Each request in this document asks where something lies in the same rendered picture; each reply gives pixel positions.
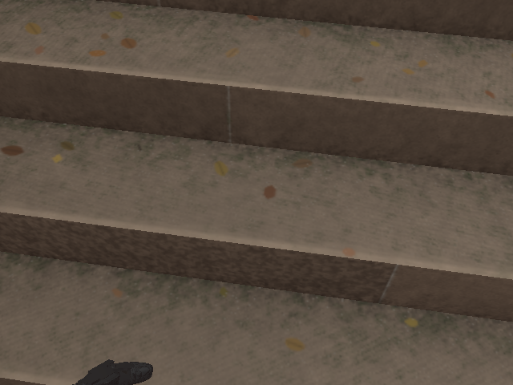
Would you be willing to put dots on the robot left hand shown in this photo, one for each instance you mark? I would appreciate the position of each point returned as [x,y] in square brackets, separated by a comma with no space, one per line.
[110,373]

